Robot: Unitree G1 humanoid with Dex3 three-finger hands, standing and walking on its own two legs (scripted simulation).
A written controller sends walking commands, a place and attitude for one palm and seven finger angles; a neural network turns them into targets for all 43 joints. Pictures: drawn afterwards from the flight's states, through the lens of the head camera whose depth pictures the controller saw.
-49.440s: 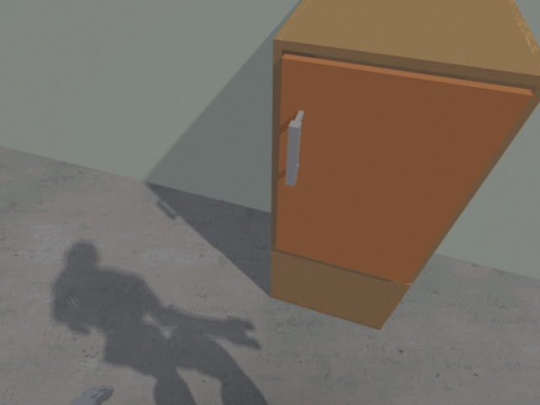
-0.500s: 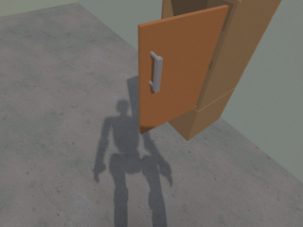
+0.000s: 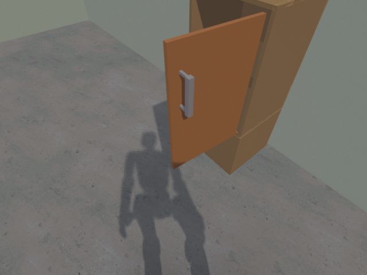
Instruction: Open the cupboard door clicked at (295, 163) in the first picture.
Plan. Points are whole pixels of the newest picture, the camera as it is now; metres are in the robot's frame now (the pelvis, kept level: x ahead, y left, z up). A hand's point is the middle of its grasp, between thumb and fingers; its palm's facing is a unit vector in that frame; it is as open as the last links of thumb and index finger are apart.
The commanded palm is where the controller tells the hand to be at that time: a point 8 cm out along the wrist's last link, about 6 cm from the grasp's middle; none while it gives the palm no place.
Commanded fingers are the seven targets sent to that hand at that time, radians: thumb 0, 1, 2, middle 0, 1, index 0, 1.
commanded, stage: let the arm hang, fingers relaxed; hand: left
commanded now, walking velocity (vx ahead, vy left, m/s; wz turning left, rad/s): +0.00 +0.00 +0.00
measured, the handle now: (185, 94) +0.63 +0.03 +0.04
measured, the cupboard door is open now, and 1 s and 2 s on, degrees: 84 84 84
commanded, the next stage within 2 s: look to check the result in 0.14 s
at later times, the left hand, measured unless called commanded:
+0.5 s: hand out of the picture -0.01 +0.17 -0.17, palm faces +0.04 -0.98 -0.20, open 7.3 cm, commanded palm none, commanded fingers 0.00 0.90 0.90 -0.20 -0.30 -0.20 -0.30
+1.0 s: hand out of the picture +0.03 +0.17 -0.17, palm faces +0.03 -0.97 -0.22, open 7.3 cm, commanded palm none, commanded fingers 0.00 0.90 0.90 -0.20 -0.30 -0.20 -0.30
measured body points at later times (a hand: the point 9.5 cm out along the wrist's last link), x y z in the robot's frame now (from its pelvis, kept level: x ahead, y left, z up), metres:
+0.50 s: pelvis +0.01 -0.01 +0.00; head +0.01 -0.02 +0.45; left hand -0.01 +0.22 -0.16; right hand -0.01 -0.22 -0.17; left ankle +0.02 +0.09 -0.74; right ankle +0.01 -0.13 -0.74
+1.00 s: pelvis +0.01 -0.02 +0.00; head +0.02 -0.03 +0.45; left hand +0.03 +0.22 -0.15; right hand +0.02 -0.26 -0.16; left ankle +0.02 +0.09 -0.74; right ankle +0.01 -0.13 -0.74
